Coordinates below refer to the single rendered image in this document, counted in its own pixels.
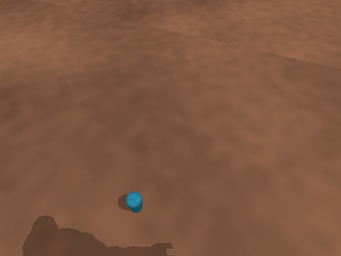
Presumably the cup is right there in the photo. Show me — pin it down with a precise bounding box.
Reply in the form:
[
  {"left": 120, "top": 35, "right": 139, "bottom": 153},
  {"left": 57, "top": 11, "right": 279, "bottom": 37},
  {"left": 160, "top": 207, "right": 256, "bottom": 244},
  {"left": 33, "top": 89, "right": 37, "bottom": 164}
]
[{"left": 126, "top": 191, "right": 143, "bottom": 213}]

